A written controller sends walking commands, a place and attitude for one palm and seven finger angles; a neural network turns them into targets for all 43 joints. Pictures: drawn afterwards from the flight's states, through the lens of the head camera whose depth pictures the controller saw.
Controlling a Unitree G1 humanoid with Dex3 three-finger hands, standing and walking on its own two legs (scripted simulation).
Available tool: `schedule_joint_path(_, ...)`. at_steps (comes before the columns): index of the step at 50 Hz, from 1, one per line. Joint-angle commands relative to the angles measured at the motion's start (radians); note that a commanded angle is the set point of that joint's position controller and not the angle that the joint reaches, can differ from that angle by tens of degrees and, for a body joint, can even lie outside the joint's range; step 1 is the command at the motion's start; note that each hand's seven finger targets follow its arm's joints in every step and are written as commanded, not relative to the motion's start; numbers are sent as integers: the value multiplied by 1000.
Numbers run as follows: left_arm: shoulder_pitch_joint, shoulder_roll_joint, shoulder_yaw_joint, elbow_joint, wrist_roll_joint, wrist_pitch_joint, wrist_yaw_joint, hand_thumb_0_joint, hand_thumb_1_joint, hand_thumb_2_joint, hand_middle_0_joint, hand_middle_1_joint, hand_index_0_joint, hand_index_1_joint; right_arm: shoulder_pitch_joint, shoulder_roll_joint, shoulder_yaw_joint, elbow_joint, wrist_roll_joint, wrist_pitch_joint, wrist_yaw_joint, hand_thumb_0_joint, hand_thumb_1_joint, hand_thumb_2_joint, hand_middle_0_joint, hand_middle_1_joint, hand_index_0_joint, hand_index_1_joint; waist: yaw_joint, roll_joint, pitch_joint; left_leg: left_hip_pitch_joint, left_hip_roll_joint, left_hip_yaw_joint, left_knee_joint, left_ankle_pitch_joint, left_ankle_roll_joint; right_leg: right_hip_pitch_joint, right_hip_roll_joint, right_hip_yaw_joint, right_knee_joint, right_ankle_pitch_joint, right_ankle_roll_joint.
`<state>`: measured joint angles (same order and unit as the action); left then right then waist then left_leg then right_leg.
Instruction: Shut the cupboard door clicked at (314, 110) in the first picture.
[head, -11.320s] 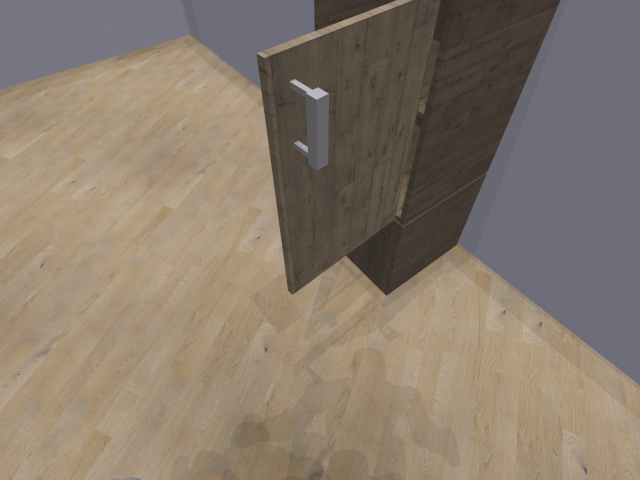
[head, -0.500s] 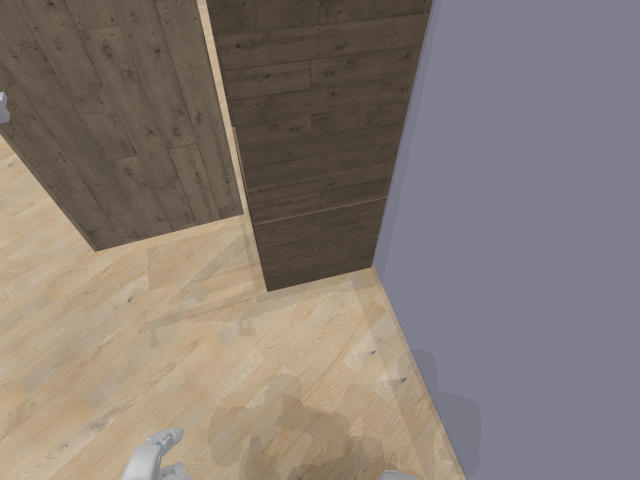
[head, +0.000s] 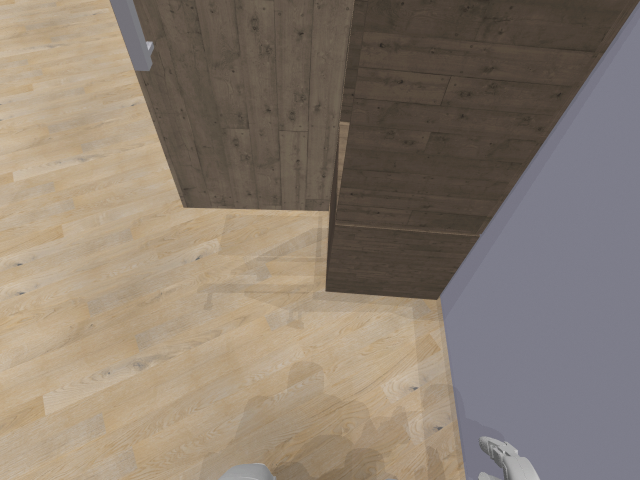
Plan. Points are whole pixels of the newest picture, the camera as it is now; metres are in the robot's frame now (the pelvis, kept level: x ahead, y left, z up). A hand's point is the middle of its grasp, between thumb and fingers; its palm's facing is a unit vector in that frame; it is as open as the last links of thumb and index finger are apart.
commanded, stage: take the last steps up to it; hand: left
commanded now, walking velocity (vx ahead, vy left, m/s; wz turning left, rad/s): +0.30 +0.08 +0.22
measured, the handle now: (134, 21) +0.70 +0.36 +0.16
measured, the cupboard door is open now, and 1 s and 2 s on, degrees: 94 94 94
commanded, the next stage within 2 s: come to a stop and stand still in 0.68 s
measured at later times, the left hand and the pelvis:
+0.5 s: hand out of the picture +0.04 +0.17 -0.15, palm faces +0.18 -0.97 -0.16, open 7.3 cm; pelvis +0.08 +0.01 +0.02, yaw +8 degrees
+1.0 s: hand (165, 374) +0.26 +0.26 -0.15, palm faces +0.10 -0.97 -0.22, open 7.3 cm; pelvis +0.19 +0.07 +0.01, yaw +5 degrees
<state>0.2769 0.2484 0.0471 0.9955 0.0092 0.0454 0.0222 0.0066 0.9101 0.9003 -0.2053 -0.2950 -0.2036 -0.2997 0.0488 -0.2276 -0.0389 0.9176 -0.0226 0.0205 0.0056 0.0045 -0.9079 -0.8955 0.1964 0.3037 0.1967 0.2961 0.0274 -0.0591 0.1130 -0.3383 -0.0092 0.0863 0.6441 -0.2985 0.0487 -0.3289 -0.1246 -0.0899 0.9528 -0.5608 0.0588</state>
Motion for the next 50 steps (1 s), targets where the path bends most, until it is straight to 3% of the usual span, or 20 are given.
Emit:
schedule_joint_path(1,-42,50,18,-80,7,-14,-5,0,900,900,-200,-300,-200,-300,87,-174,-36,-30,-3,-6,-33,0,-900,-900,200,300,200,300,-45,223,-145,138,296,-287,-302,368,141,-142,15,97,157,49,-5)
schedule_joint_path(9,-21,8,7,-68,21,-52,-35,0,900,900,-200,-300,-200,-300,145,-150,-40,6,-5,-23,-17,0,-900,-900,200,300,200,300,-38,177,-102,88,219,-299,-363,-121,120,5,86,-8,-241,119,-34)
schedule_joint_path(11,65,7,12,-41,21,-64,-36,0,900,900,-200,-300,-200,-300,120,-140,-40,6,2,-22,-14,0,-900,-900,200,300,200,300,7,163,-93,-11,170,-257,-309,-225,81,172,100,-26,-413,211,-34)
schedule_joint_path(12,110,34,21,-27,24,-72,-32,0,900,900,-200,-300,-200,-300,120,-107,-36,7,7,-24,-11,0,-900,-900,200,300,200,300,29,82,-74,-107,111,-213,-218,-267,45,280,62,28,-518,194,-45)
schedule_joint_path(13,168,96,35,-17,32,-83,-23,0,900,900,-200,-300,-200,-300,115,-50,-25,-10,15,-27,-4,0,-900,-900,200,300,200,300,60,-116,-60,-276,-1,-107,8,-275,-7,371,-129,309,-674,-7,-112)
schedule_joint_path(14,212,172,51,-18,28,-81,-14,0,900,900,-200,-300,-200,-300,64,-44,-23,-52,7,-25,8,0,-900,-900,200,300,200,300,89,-214,-22,-367,-35,-49,229,-295,-40,340,-338,568,-840,-145,-220)
schedule_joint_path(15,201,166,50,-21,20,-90,-8,0,900,900,-200,-300,-200,-300,38,-80,-36,-52,-2,-23,13,0,-900,-900,200,300,200,300,77,-164,4,-373,15,-115,380,-239,-42,257,-351,617,-866,-199,-258)
schedule_joint_path(17,104,82,28,-22,17,-105,-6,0,900,900,-200,-300,-200,-300,58,-72,-42,-22,-5,-20,21,0,-900,-900,200,300,200,300,17,-145,56,-374,70,-138,447,-65,-53,199,-268,414,-841,14,-207)
schedule_joint_path(20,103,45,21,-2,17,-129,-5,0,900,900,-200,-300,-200,-300,98,-18,-30,15,1,-24,30,0,-900,-900,200,300,200,300,-3,-87,-19,-291,78,-69,314,3,-81,264,-207,149,-766,511,-173)
schedule_joint_path(25,161,83,25,70,20,-124,-7,0,900,900,-200,-300,-200,-300,89,28,-10,25,9,-40,37,0,-900,-900,200,300,200,300,24,-108,-73,-141,31,29,19,10,-73,309,-188,46,-668,706,-158)
schedule_joint_path(28,111,76,26,80,13,-110,-8,0,900,900,-200,-300,-200,-300,224,-3,-13,74,1,-57,24,0,-900,-900,200,300,200,300,-52,-79,-96,153,-13,77,-177,119,-54,160,-136,-6,-532,628,-113)
schedule_joint_path(29,112,48,18,76,10,-106,-12,0,900,900,-200,-300,-200,-300,332,-60,-27,107,-3,-63,13,0,-900,-900,200,300,200,300,-91,55,-164,337,45,8,-198,133,-30,58,-89,-39,-352,539,-87)
schedule_joint_path(30,136,-13,9,50,3,-99,-15,0,900,900,-200,-300,-200,-300,448,-173,-54,123,-14,-68,-5,0,-900,-900,200,300,200,300,-128,298,-244,496,291,-308,-232,189,67,-147,34,-106,-111,171,-44)
schedule_joint_path(31,85,-36,0,8,6,-97,-12,0,900,900,-200,-300,-200,-300,520,-210,-60,135,-10,-58,-20,0,-900,-900,200,300,200,300,-149,325,-257,496,415,-449,-330,222,156,-242,85,-46,122,-75,-52)
schedule_joint_path(33,-7,-41,1,8,10,-90,-10,0,900,900,-200,-300,-200,-300,396,-147,-44,114,-4,-62,-32,0,-900,-900,200,300,200,300,-108,261,-158,283,394,-398,-383,84,167,-295,15,64,299,39,-78)
schedule_joint_path(37,58,-78,-1,51,17,-64,-24,0,900,900,-200,-300,-200,-300,291,-47,-12,103,-6,-83,-36,0,-900,-900,200,300,200,300,-24,171,-83,96,303,-179,-450,127,105,-169,-6,53,138,190,-63)
schedule_joint_path(41,34,-93,-12,43,11,-55,-16,0,900,900,-200,-300,-200,-300,267,-41,-1,109,-9,-79,-37,0,-900,-900,200,300,200,300,-12,86,-88,64,295,-122,-432,272,113,-35,16,48,-136,237,-53)
schedule_joint_path(45,65,-43,-7,52,8,-44,-1,0,900,900,-200,-300,-200,-300,218,-39,2,124,2,-56,-44,0,-900,-900,200,300,200,300,22,101,-100,18,265,-85,-317,313,64,151,43,44,-397,367,-44)
schedule_joint_path(49,-2,56,-2,25,10,-50,11,0,900,900,-200,-300,-200,-300,290,15,-2,149,16,-26,-31,0,-900,-900,200,300,200,300,-31,34,-69,55,101,-30,-221,115,-48,100,-88,184,-489,730,-135)
schedule_joint_path(50,-7,63,2,19,7,-56,13,0,900,900,-200,-300,-200,-300,299,1,-6,155,16,-17,-34,0,-900,-900,200,300,200,300,-38,-65,-122,96,95,-14,-177,142,-56,106,-90,202,-473,811,-152)
